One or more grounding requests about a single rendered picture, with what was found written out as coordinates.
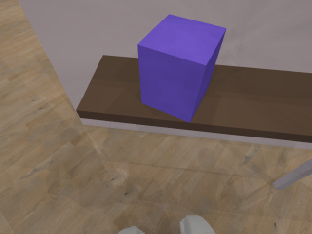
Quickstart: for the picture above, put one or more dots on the right robot thigh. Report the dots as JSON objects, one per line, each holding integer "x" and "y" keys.
{"x": 194, "y": 224}

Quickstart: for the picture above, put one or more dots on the table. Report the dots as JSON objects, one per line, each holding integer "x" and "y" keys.
{"x": 240, "y": 101}

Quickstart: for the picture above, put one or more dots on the carton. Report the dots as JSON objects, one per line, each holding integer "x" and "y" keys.
{"x": 176, "y": 63}

